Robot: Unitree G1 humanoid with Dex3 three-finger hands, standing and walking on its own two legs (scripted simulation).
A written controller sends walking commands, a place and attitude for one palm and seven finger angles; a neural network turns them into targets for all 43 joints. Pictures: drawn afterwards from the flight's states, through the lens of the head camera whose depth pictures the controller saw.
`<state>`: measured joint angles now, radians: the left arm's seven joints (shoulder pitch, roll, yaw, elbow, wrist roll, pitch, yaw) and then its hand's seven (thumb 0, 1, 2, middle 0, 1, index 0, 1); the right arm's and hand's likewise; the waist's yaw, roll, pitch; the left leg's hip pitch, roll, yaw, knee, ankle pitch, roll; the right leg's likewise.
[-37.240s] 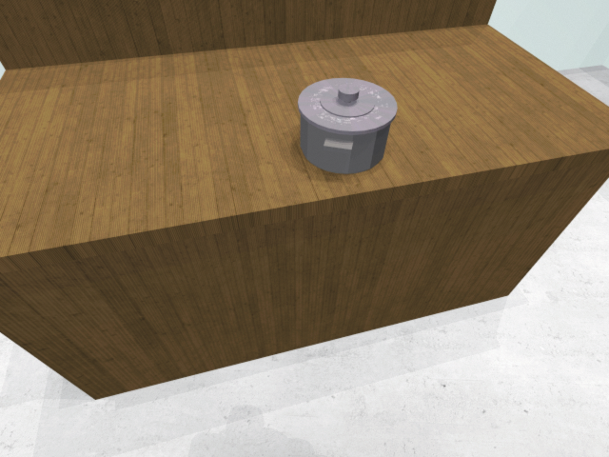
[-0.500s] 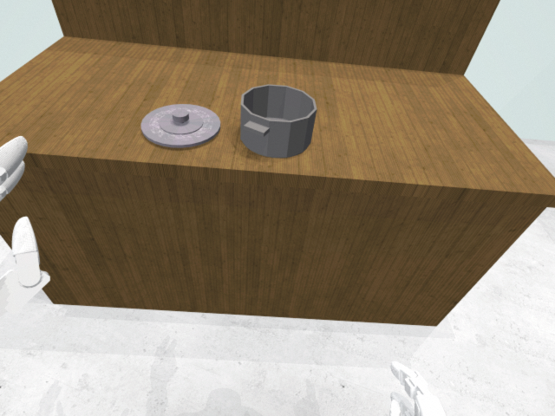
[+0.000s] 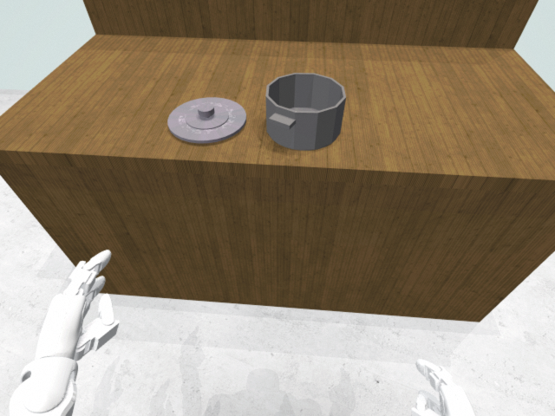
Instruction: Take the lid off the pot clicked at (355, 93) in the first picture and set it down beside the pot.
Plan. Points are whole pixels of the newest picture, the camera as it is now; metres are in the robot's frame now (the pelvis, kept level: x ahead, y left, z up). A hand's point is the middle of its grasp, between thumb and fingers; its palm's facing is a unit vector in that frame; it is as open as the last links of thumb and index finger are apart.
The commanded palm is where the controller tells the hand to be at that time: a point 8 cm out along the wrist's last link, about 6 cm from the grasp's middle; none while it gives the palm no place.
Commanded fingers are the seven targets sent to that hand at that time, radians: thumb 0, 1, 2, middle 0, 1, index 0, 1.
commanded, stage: stop stepping back and stand still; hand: left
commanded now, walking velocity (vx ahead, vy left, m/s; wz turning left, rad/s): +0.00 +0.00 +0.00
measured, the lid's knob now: (206, 110) +0.78 +0.22 +0.03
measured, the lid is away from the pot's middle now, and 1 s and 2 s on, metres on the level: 0.24 0.24 0.24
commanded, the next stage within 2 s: let the arm hang, fingers relaxed in 0.36 s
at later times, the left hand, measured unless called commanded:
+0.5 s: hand out of the picture +0.01 +0.20 -0.16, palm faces +0.02 -0.97 -0.25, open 7.3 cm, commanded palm none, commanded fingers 0.00 0.90 0.90 -0.20 -0.30 -0.20 -0.30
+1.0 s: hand out of the picture +0.03 +0.16 -0.16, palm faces +0.02 -0.98 -0.19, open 7.3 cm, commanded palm none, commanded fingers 0.00 0.90 0.90 -0.20 -0.30 -0.20 -0.30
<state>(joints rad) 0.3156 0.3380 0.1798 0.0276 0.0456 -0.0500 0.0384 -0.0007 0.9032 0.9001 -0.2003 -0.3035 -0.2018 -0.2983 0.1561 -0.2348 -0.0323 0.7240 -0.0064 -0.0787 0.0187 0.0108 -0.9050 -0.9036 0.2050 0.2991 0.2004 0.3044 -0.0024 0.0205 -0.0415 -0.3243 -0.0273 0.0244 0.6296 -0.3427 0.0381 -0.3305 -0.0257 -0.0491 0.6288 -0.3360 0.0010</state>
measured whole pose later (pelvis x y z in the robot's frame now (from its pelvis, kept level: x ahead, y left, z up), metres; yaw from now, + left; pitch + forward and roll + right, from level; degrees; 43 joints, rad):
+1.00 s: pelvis +0.01 -0.01 +0.01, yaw -1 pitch -1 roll -1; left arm 0.25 0.15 0.02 1.09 0.01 0.01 0.04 0.01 0.93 0.90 -0.20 -0.30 -0.20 -0.30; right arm 0.32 -0.11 -0.04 1.07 -0.01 0.01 -0.04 0.01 -0.92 -0.90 0.20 0.30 0.20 0.30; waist -0.01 0.00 0.05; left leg -0.17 0.01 0.04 0.48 -0.29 0.02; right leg -0.16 0.01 -0.05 0.44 -0.27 -0.02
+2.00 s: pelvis +0.02 -0.01 +0.01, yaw -1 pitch -1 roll -1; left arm 0.27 0.13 0.02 1.12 0.01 0.00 0.05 0.01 0.93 0.90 -0.20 -0.30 -0.20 -0.30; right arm 0.31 -0.10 -0.04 1.11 -0.01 0.00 -0.05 0.01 -0.92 -0.90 0.20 0.30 0.20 0.30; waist 0.00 -0.01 0.05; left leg -0.15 0.01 0.05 0.46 -0.30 0.02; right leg -0.15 0.01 -0.04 0.43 -0.28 -0.01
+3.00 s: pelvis +0.02 -0.01 +0.02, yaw -1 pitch -1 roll +0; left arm 0.29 0.11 0.02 1.13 0.01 0.00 0.05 0.01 0.92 0.90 -0.20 -0.30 -0.20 -0.30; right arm 0.31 -0.08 -0.04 1.12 0.00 -0.01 -0.05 0.01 -0.92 -0.90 0.20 0.30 0.20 0.30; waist 0.00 -0.01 0.05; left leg -0.14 0.00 0.06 0.44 -0.28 0.02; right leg -0.14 0.00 -0.04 0.43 -0.27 -0.01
